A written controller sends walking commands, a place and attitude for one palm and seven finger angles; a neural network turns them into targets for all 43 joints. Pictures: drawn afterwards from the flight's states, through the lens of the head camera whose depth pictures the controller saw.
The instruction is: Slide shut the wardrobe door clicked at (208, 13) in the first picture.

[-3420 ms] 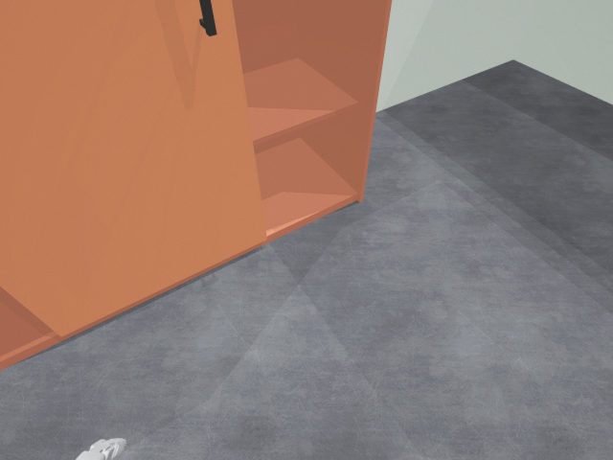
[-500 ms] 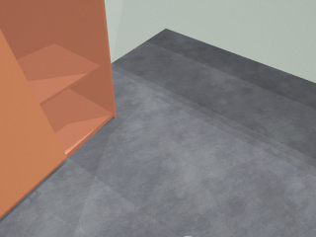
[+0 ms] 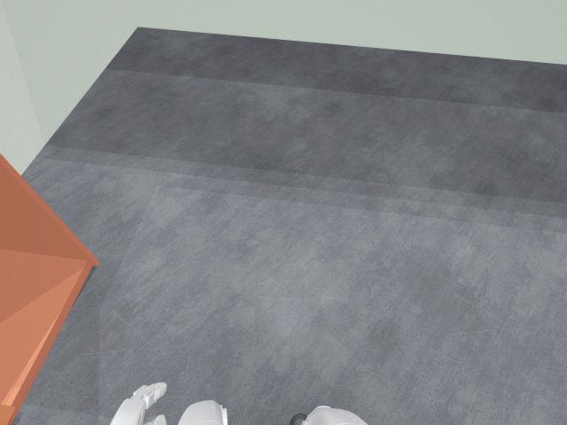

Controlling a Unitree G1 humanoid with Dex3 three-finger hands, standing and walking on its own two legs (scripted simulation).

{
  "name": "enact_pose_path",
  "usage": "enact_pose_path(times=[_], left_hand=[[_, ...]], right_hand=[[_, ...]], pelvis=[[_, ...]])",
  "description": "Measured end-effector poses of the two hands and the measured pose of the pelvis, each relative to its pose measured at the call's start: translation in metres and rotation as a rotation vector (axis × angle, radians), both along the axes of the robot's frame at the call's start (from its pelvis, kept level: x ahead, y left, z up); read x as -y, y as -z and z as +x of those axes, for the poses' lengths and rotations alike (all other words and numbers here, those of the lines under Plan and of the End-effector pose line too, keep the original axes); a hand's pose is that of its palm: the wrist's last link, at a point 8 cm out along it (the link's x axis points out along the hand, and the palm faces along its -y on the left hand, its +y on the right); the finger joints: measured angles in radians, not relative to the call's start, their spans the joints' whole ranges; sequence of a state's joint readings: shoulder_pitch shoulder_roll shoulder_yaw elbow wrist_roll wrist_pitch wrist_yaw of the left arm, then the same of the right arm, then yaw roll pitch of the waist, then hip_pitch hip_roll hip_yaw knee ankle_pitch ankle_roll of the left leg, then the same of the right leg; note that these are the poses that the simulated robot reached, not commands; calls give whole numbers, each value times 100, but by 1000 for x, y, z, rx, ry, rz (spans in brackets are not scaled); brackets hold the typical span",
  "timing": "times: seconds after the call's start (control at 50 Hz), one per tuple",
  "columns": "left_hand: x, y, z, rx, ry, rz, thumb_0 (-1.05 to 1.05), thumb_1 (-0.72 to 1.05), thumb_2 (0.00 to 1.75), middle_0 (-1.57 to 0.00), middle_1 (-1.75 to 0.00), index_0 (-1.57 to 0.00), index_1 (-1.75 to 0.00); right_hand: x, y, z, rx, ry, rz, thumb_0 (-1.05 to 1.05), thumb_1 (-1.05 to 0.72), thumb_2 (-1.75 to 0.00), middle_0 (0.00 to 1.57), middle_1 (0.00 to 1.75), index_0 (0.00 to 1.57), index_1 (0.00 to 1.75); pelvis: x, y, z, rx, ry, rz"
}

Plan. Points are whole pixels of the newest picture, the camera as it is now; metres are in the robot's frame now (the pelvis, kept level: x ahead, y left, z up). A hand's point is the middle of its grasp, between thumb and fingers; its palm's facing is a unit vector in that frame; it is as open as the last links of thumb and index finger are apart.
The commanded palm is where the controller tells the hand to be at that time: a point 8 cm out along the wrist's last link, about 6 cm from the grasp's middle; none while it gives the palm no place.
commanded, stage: walk to a spot facing it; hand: left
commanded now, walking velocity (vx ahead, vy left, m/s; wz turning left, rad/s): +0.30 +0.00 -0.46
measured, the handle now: out of the picture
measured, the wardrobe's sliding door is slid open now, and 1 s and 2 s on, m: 0.49 0.49 0.49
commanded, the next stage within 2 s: turn to face it in 0.52 s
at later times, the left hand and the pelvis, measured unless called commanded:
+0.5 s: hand (128, 366) +0.23 +0.26 -0.16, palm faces -0.17 -0.97 -0.18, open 7.4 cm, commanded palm none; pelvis +0.18 +0.06 +0.02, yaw -17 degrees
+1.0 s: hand (218, 260) +0.42 +0.12 -0.14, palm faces -0.36 -0.92 -0.18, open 7.3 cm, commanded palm none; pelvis +0.23 +0.02 +0.01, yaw -17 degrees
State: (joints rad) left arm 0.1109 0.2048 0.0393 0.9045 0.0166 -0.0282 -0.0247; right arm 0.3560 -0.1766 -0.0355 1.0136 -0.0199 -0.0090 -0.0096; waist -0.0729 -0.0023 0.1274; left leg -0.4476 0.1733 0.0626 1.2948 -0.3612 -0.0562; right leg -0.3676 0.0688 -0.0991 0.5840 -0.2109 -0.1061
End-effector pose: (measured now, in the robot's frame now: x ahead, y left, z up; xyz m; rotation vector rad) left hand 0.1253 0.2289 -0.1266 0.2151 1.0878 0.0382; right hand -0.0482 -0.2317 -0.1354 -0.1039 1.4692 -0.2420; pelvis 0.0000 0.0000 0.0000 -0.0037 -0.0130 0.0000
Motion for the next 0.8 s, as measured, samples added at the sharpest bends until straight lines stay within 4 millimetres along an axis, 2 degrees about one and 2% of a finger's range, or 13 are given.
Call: enact_pose_path(times=[0.04,0.1,0.2,0.32,0.38,0.42,0.46,0.52,0.58,0.64,0.72,0.8], left_hand=[[-3,-4,-2,-43,-10,14,0,92,90,-20,-30,-21,-30],[-17,-11,1,-78,-28,44,-1,94,89,-20,-30,-21,-30],[-42,-16,8,-125,-58,63,0,93,90,-20,-30,-21,-30],[-73,-2,24,-203,-98,52,0,91,90,-20,-30,-21,-30],[-85,10,42,-254,-77,46,0,91,90,-20,-30,-20,-30],[-88,11,60,-279,-33,42,0,91,90,-20,-30,-20,-30],[-88,9,83,-284,10,33,1,91,90,-20,-30,-20,-30],[-81,5,124,-259,70,20,1,91,90,-19,-30,-20,-30],[-68,2,168,-220,131,13,1,91,90,-19,-30,-20,-30],[-48,-1,212,-178,205,16,1,91,90,-19,-30,-20,-30],[-9,-5,268,-107,315,38,1,91,90,-19,-30,-20,-30],[34,-6,309,4,382,50,0,91,90,-19,-30,-20,-30]], right_hand=[[-1,-3,48,108,-8,1,1,-91,-90,20,30,20,30],[-6,-9,114,238,-29,7,1,-91,-90,20,30,20,30],[-17,-22,205,376,-76,5,0,-91,-90,20,30,20,30],[-35,-36,291,475,-113,-45,0,-91,-90,20,30,20,30],[-41,-41,312,509,-104,-85,0,-91,-90,20,30,20,30],[-43,-47,312,506,-70,-101,0,-91,-90,20,30,20,30],[-45,-50,304,480,-27,-114,0,-91,-90,20,30,20,30],[-46,-48,281,406,45,-123,0,-91,-90,20,30,20,30],[-46,-43,251,313,128,-121,0,-91,-90,20,30,20,30],[-47,-35,216,223,222,-112,0,-91,-90,20,30,20,30],[-48,-21,170,106,337,-84,0,-91,-90,20,30,20,30],[-52,1,133,-14,408,-22,0,-91,-90,20,30,20,30]], pelvis=[[-2,-6,14,-9,24,3],[-7,-11,36,-21,54,3],[-20,-15,74,-32,95,0],[-46,-9,125,-34,147,-10],[-57,-4,146,-25,200,-3],[-61,-8,158,-20,238,-7],[-63,-12,168,-18,265,-13],[-65,-18,181,-20,302,-24],[-64,-20,192,-22,341,-29],[-59,-19,202,-22,382,-25],[-46,-14,213,-24,410,-13],[-25,-1,226,-24,404,6]])
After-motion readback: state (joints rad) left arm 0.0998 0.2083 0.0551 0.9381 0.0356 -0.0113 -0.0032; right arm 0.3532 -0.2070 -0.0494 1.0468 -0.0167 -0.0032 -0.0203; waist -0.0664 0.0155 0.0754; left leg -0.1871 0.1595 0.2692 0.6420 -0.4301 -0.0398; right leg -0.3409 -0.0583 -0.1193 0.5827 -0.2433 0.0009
